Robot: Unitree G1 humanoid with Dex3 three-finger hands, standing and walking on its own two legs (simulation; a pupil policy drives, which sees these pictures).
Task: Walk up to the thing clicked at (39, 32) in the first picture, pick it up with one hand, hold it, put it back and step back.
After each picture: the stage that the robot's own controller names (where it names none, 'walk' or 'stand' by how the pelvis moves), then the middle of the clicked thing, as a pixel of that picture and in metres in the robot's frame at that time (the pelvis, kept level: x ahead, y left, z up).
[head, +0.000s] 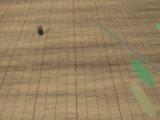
stand; (40, 30) +1.68 +0.56 -0.72
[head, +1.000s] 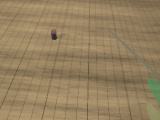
walk; (53, 34) +1.58 +0.29 -0.70
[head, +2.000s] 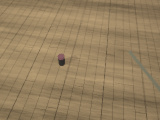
walk; (61, 59) +1.04 +0.21 -0.71
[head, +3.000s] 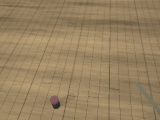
walk; (55, 102) +0.63 +0.24 -0.71
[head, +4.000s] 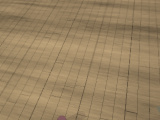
stand; out of the picture +0.41 +0.23 -0.70
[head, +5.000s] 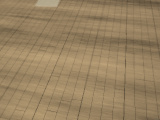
stand; out of the picture +0.37 +0.20 -0.72
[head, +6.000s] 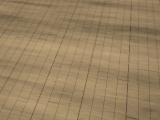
stand; out of the picture +0.34 +0.19 -0.71
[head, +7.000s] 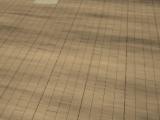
stand; out of the picture +0.34 +0.20 -0.72
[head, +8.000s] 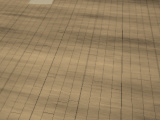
stand; out of the picture +0.33 +0.21 -0.72
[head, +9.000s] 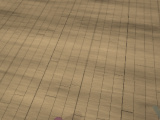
stand; out of the picture +0.37 +0.21 -0.70
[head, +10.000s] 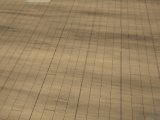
stand; out of the picture +0.35 +0.20 -0.72
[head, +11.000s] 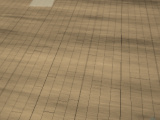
stand; out of the picture +0.36 +0.22 -0.73
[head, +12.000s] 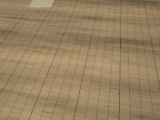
stand; out of the picture +0.36 +0.22 -0.73
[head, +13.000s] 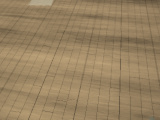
stand; out of the picture +0.36 +0.23 -0.73
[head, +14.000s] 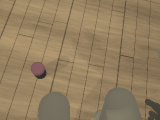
go down; (39, 71) +0.45 +0.20 -0.41
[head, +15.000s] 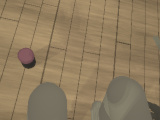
go down; (27, 58) +0.47 +0.21 -0.32
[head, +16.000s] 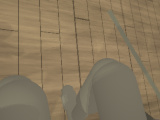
close in; out of the picture +0.46 +0.25 -0.24
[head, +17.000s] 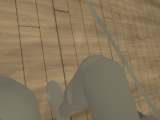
close; out of the picture +0.45 +0.27 -0.24
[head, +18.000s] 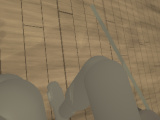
lift; out of the picture +0.43 +0.25 -0.24
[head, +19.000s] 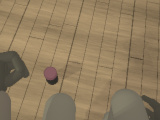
lift; (51, 76) +0.44 +0.17 -0.40
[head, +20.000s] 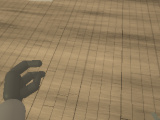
close; out of the picture +0.36 +0.18 -0.68
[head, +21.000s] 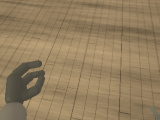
hold; out of the picture +0.36 +0.18 -0.68
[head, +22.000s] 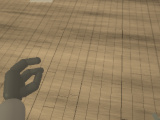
hold; out of the picture +0.36 +0.18 -0.68
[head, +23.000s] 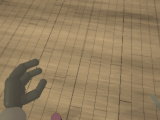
stand; out of the picture +0.37 +0.18 -0.63
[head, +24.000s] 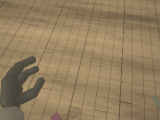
stand; out of the picture +0.38 +0.18 -0.62
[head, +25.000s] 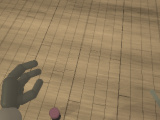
stand; (55, 114) +0.38 +0.18 -0.61
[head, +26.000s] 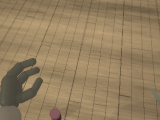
stand; (55, 115) +0.37 +0.18 -0.61
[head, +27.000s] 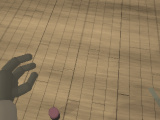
stand; (54, 114) +0.38 +0.18 -0.61
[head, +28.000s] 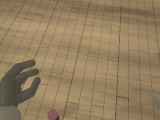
stand; (53, 116) +0.38 +0.18 -0.62
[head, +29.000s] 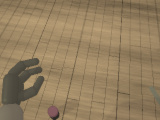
close; (53, 113) +0.38 +0.18 -0.60
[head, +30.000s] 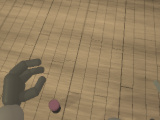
close; (54, 106) +0.39 +0.18 -0.57
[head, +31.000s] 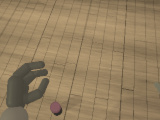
close; (56, 109) +0.38 +0.18 -0.58
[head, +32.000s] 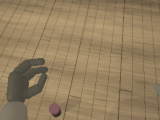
close; (55, 110) +0.38 +0.18 -0.59
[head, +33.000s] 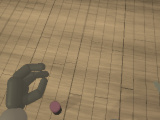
close; (55, 108) +0.39 +0.18 -0.58
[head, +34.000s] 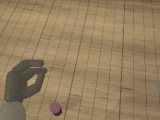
close; (56, 109) +0.38 +0.19 -0.58
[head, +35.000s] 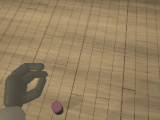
close; (57, 108) +0.39 +0.18 -0.58
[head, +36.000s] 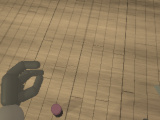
close; (57, 110) +0.38 +0.18 -0.59
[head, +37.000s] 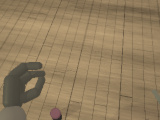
close; (56, 115) +0.39 +0.18 -0.61
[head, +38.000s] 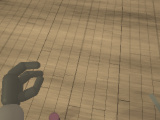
close; (54, 119) +0.38 +0.19 -0.62
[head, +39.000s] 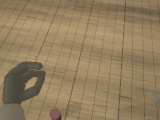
close; (56, 115) +0.37 +0.18 -0.61
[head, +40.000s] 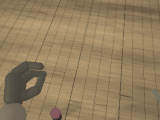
close; (56, 115) +0.38 +0.18 -0.61
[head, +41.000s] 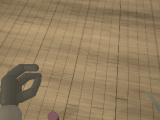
close; (53, 118) +0.38 +0.19 -0.63
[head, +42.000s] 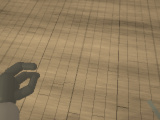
close; out of the picture +0.37 +0.18 -0.65
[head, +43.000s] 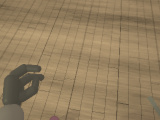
close; out of the picture +0.37 +0.19 -0.65
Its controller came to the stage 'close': yes
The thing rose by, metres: 0.01
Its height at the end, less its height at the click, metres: +0.00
